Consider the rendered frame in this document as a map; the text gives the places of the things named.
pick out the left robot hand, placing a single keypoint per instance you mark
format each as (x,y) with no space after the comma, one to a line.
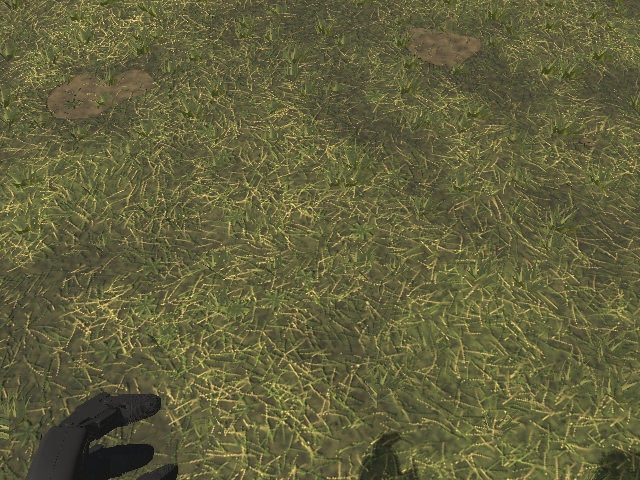
(64,453)

